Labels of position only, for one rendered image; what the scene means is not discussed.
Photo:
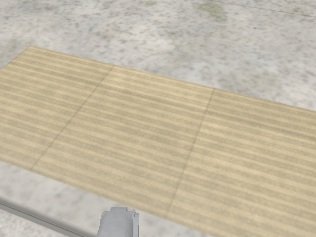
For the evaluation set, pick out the robot left thigh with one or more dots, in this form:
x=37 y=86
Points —
x=119 y=222

